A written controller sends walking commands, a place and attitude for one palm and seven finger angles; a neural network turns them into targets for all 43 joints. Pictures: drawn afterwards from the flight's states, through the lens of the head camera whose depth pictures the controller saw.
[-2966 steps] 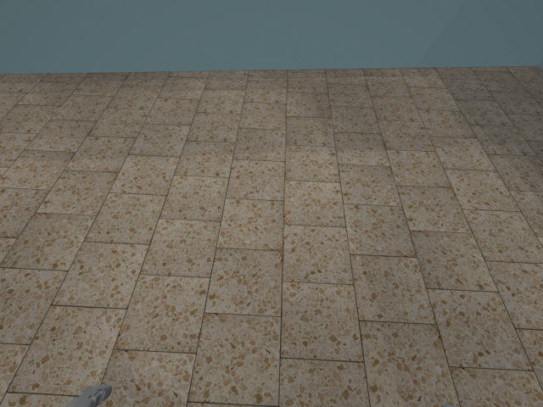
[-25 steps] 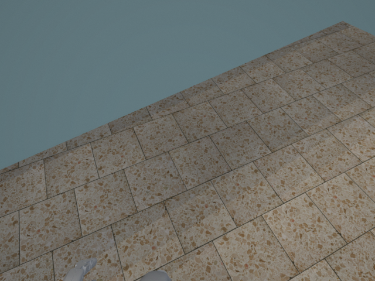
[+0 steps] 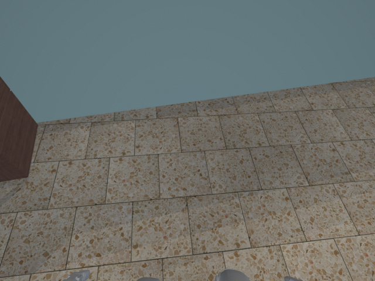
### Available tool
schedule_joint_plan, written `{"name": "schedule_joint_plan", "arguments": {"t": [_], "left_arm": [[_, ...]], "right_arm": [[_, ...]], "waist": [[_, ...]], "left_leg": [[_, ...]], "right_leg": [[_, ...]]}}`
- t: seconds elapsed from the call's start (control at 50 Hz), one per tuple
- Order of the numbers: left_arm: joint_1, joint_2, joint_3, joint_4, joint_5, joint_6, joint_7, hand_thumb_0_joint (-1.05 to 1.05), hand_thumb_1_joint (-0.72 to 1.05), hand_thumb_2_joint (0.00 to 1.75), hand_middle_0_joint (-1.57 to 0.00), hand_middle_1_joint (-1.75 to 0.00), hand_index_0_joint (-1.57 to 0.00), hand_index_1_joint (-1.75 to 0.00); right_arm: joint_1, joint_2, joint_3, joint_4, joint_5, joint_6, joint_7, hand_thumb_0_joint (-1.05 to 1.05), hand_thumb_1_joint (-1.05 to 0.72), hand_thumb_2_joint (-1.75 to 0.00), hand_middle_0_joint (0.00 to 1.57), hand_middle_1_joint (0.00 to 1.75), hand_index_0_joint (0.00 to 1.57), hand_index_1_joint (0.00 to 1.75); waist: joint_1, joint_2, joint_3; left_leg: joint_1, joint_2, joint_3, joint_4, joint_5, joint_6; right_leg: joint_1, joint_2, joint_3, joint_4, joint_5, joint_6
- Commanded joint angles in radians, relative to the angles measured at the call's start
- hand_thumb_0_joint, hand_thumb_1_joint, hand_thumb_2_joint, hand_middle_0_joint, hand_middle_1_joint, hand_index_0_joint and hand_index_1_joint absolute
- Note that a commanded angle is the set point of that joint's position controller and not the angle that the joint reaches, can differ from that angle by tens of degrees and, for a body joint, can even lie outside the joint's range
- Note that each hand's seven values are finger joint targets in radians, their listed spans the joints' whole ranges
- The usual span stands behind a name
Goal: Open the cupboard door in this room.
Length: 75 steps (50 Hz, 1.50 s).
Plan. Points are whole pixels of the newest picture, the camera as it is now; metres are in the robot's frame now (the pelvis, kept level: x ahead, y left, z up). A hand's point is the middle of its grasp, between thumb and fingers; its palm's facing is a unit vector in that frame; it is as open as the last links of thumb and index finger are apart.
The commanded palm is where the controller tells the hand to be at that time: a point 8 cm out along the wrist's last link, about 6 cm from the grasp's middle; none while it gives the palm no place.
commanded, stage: turn to face it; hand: left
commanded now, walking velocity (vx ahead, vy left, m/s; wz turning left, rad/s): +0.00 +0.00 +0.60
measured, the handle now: out of the picture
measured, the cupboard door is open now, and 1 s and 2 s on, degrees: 45 45 45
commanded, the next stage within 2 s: take the last steps up to it in 1.60 s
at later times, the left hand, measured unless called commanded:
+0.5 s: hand out of the picture +0.01 +0.19 -0.19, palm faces +0.33 -0.92 -0.20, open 7.4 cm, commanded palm none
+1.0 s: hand out of the picture +0.02 +0.17 -0.14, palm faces +0.55 -0.78 -0.28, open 7.4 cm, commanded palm none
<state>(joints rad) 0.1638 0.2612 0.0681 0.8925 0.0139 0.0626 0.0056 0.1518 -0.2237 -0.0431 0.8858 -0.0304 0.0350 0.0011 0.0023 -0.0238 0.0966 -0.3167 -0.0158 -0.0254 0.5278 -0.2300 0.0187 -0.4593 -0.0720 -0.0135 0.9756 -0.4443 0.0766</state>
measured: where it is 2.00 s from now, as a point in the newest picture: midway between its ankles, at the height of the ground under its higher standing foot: outside the picture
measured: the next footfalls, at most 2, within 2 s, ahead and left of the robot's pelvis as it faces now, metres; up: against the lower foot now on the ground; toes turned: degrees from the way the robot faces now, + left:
right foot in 0.12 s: +0.06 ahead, -0.16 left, +0.00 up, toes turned +3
left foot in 0.46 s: +0.03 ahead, +0.10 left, +0.00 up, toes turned +22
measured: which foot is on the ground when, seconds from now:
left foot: down 0.00-0.12, up 0.14-0.44, down 0.46-0.86, up 0.88-1.00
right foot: up 0.00-0.10, down 0.12-0.46, up 0.48-0.84, down 0.86-1.00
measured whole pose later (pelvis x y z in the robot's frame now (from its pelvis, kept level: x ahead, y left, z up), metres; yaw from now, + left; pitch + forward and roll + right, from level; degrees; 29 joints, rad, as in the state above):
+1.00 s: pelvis +0.05 -0.05 +0.00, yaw +36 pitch +1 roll +1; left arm 0.16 0.20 0.03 0.86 0.02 0.02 0.02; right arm 0.18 -0.27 -0.09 0.93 -0.02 0.08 0.02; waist -0.04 0.03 0.09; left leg -0.50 -0.02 -0.01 1.10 -0.45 -0.06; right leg -0.22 -0.07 -0.10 0.51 -0.31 0.00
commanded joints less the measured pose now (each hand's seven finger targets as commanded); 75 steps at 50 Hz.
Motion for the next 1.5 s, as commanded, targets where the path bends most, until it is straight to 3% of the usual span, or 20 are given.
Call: {"name": "schedule_joint_plan", "arguments": {"t": [0.0, 0.06, 0.1, 0.12, 0.22, 0.38, 0.44, 0.58, 0.78, 0.8, 0.84, 0.86, 0.96, 1.08, 1.14, 1.16, 1.18, 1.2, 1.26, 1.48], "left_arm": [[0.005, 0.061, 0.016, -0.09, -0.001, -0.032, 0.002, 0.0, 0.9, 0.9, -0.2, -0.3, -0.2, -0.3], [0.113, 0.091, 0.028, -0.068, -0.001, -0.046, 0.007, 0.0, 0.9, 0.9, -0.2, -0.3, -0.2, -0.3], [0.142, 0.232, 0.056, -0.078, 0.022, -0.06, 0.021, 0.0, 0.9, 0.9, -0.2, -0.3, -0.2, -0.3], [0.106, 0.226, 0.045, -0.092, 0.013, -0.058, 0.025, 0.0, 0.9, 0.9, -0.2, -0.3, -0.2, -0.3], [0.01, 0.115, 0.017, -0.112, 0.008, -0.067, 0.024, 0.0, 0.9, 0.9, -0.2, -0.3, -0.2, -0.3], [0.089, 0.181, 0.042, -0.065, 0.005, -0.064, 0.014, 0.0, 0.9, 0.9, -0.2, -0.3, -0.2, -0.3], [-0.017, 0.069, 0.01, -0.144, -0.004, -0.045, 0.008, 0.0, 0.9, 0.9, -0.2, -0.3, -0.2, -0.3], [-0.017, 0.073, 0.018, -0.084, 0.003, -0.029, 0.001, 0.0, 0.9, 0.9, -0.2, -0.3, -0.2, -0.3], [0.034, 0.082, 0.019, -0.089, -0.007, -0.043, 0.007, 0.0, 0.9, 0.9, -0.2, -0.3, -0.2, -0.3], [0.083, 0.11, 0.028, -0.081, -0.006, -0.053, 0.012, 0.0, 0.9, 0.9, -0.2, -0.3, -0.2, -0.3], [0.11, 0.245, 0.048, -0.082, 0.016, -0.064, 0.025, 0.0, 0.9, 0.9, -0.2, -0.3, -0.2, -0.3], [0.079, 0.22, 0.04, -0.093, 0.009, -0.061, 0.03, 0.0, 0.9, 0.9, -0.2, -0.3, -0.2, -0.3], [0.002, 0.116, 0.014, -0.104, 0.004, -0.067, 0.027, 0.0, 0.9, 0.9, -0.2, -0.3, -0.2, -0.3], [0.115, 0.174, 0.036, -0.06, 0.013, -0.069, 0.023, 0.0, 0.9, 0.9, -0.2, -0.3, -0.2, -0.3], [0.086, 0.18, 0.04, -0.061, 0.002, -0.066, 0.015, 0.0, 0.9, 0.9, -0.2, -0.3, -0.2, -0.3], [0.071, 0.156, 0.035, -0.069, -0.003, -0.063, 0.011, 0.0, 0.9, 0.9, -0.2, -0.3, -0.2, -0.3], [0.063, 0.082, 0.02, -0.104, -0.011, -0.057, 0.005, 0.0, 0.9, 0.9, -0.2, -0.3, -0.2, -0.3], [-0.001, 0.07, 0.006, -0.129, -0.005, -0.044, 0.01, 0.0, 0.9, 0.9, -0.2, -0.3, -0.2, -0.3], [-0.024, 0.081, 0.015, -0.095, 0.003, -0.029, 0.011, 0.0, 0.9, 0.9, -0.2, -0.3, -0.2, -0.3], [0.076, 0.045, 0.004, -0.032, -0.003, -0.04, 0.001, 0.0, 0.9, 0.9, -0.2, -0.3, -0.2, -0.3]], "right_arm": [[-0.004, -0.23, -0.072, -0.063, 0.0, -0.008, -0.01, 0.0, -0.9, -0.9, 0.2, 0.3, 0.2, 0.3], [-0.06, -0.213, -0.075, -0.081, 0.012, -0.001, -0.005, 0.0, -0.9, -0.9, 0.2, 0.3, 0.2, 0.3], [-0.068, -0.105, -0.062, -0.117, 0.022, 0.001, 0.004, 0.0, -0.9, -0.9, 0.2, 0.3, 0.2, 0.3], [-0.078, -0.15, -0.067, -0.115, 0.015, 0.003, 0.01, 0.0, -0.9, -0.9, 0.2, 0.3, 0.2, 0.3], [-0.041, -0.097, -0.055, -0.071, 0.017, 0.02, 0.029, 0.0, -0.9, -0.9, 0.2, 0.3, 0.2, 0.3], [-0.026, -0.092, -0.037, -0.068, 0.021, -0.004, 0.028, 0.0, -0.9, -0.9, 0.2, 0.3, 0.2, 0.3], [0.185, -0.311, -0.092, -0.02, 0.01, -0.013, 0.003, 0.0, -0.9, -0.9, 0.2, 0.3, 0.2, 0.3], [0.041, -0.209, -0.057, -0.048, 0.008, -0.03, -0.024, 0.0, -0.9, -0.9, 0.2, 0.3, 0.2, 0.3], [-0.015, -0.217, -0.076, -0.055, 0.01, -0.007, -0.011, 0.0, -0.9, -0.9, 0.2, 0.3, 0.2, 0.3], [-0.031, -0.194, -0.074, -0.063, 0.017, -0.007, -0.009, 0.0, -0.9, -0.9, 0.2, 0.3, 0.2, 0.3], [-0.035, -0.118, -0.064, -0.1, 0.025, -0.007, 0.001, 0.0, -0.9, -0.9, 0.2, 0.3, 0.2, 0.3], [-0.025, -0.148, -0.071, -0.093, 0.018, 0.001, 0.006, 0.0, -0.9, -0.9, 0.2, 0.3, 0.2, 0.3], [-0.027, -0.101, -0.055, -0.05, 0.019, 0.024, 0.028, 0.0, -0.9, -0.9, 0.2, 0.3, 0.2, 0.3], [-0.102, -0.061, -0.032, -0.071, 0.023, 0.006, 0.033, 0.0, -0.9, -0.9, 0.2, 0.3, 0.2, 0.3], [-0.012, -0.097, -0.037, -0.052, 0.018, -0.005, 0.027, 0.0, -0.9, -0.9, 0.2, 0.3, 0.2, 0.3], [0.054, -0.145, -0.049, -0.039, 0.014, -0.012, 0.025, 0.0, -0.9, -0.9, 0.2, 0.3, 0.2, 0.3], [0.134, -0.262, -0.079, -0.03, 0.004, -0.021, 0.015, 0.0, -0.9, -0.9, 0.2, 0.3, 0.2, 0.3], [0.182, -0.308, -0.086, -0.011, 0.01, -0.012, 0.001, 0.0, -0.9, -0.9, 0.2, 0.3, 0.2, 0.3], [0.045, -0.233, -0.062, -0.046, 0.001, -0.017, -0.018, 0.0, -0.9, -0.9, 0.2, 0.3, 0.2, 0.3], [-0.008, -0.189, -0.048, -0.028, 0.006, -0.014, -0.019, 0.0, -0.9, -0.9, 0.2, 0.3, 0.2, 0.3]], "waist": [[-0.018, 0.18, -0.136], [0.042, 0.134, -0.14], [0.073, -0.306, -0.116], [0.057, -0.254, -0.096], [-0.007, -0.216, -0.098], [0.001, -0.163, -0.16], [-0.113, 0.315, -0.24], [-0.023, 0.161, -0.173], [0.017, 0.194, -0.157], [0.045, 0.121, -0.175], [0.066, -0.296, -0.156], [0.042, -0.197, -0.132], [-0.009, -0.215, -0.093], [0.047, -0.186, -0.138], [-0.011, -0.157, -0.162], [-0.05, -0.034, -0.2], [-0.092, 0.28, -0.246], [-0.11, 0.291, -0.249], [-0.054, 0.236, -0.146], [0.005, 0.178, -0.152]], "left_leg": [[0.058, 0.222, -0.276, -0.178, 0.143, 0.128], [-0.098, 0.155, -0.26, -0.09, 0.054, 0.073], [-0.33, -0.071, -0.001, 0.328, -0.323, -0.061], [-0.292, -0.009, -0.035, 0.549, -0.372, -0.049], [-0.245, 0.041, 0.044, 0.56, -0.222, -0.087], [0.032, 0.005, 0.136, 0.005, -0.053, -0.058], [0.373, 0.438, -0.427, -0.139, 0.701, 0.217], [0.218, 0.244, -0.222, -0.152, 0.473, 0.137], [0.008, 0.172, -0.314, -0.09, 0.289, 0.098], [-0.068, 0.128, -0.292, -0.03, 0.195, 0.057], [-0.295, -0.071, -0.022, 0.42, -0.389, -0.064], [-0.257, -0.006, -0.055, 0.58, -0.375, -0.054], [-0.252, 0.043, 0.037, 0.593, -0.21, -0.093], [-0.133, 0.019, 0.131, 0.218, -0.218, -0.077], [0.074, 0.002, 0.139, -0.006, -0.021, -0.053], [0.234, 0.068, 0.057, -0.086, 0.145, -0.023], [0.39, 0.35, -0.326, -0.121, 0.497, 0.118], [0.359, 0.446, -0.398, -0.135, 0.685, 0.228], [0.147, 0.336, -0.296, -0.176, 0.296, 0.19], [0.072, 0.215, -0.199, -0.12, 0.333, 0.12]], "right_leg": [[0.099, 0.038, -0.021, -0.203, 0.014, -0.008], [0.336, 0.047, -0.025, -0.489, 0.181, -0.02], [0.412, -0.362, 0.405, -0.775, 0.054, -0.177], [0.28, -0.424, 0.396, -0.775, 0.109, -0.238], [0.329, -0.238, 0.018, -0.632, 0.57, -0.187], [0.371, -0.261, -0.09, -0.409, 0.721, -0.121], [-0.148, -0.038, -0.071, 0.107, -0.244, 0.019], [-0.095, -0.024, 0.024, 0.117, 0.036, 0.017], [0.272, 0.067, -0.015, -0.422, 0.149, -0.009], [0.395, 0.028, 0.016, -0.569, 0.226, -0.018], [0.44, -0.414, 0.416, -0.737, 0.312, -0.202], [0.329, -0.427, 0.339, -0.718, 0.334, -0.246], [0.361, -0.237, 0.002, -0.628, 0.644, -0.184], [0.462, -0.277, -0.038, -0.52, 0.821, -0.182], [0.349, -0.256, -0.101, -0.395, 0.739, -0.116], [0.225, -0.228, -0.137, -0.256, 0.592, -0.068], [-0.048, -0.078, -0.172, -0.022, -0.002, 0.013], [-0.109, -0.042, -0.057, 0.115, -0.248, 0.009], [-0.093, -0.059, 0.014, 0.168, -0.096, -0.003], [0.215, 0.053, -0.055, -0.329, 0.101, -0.017]]}}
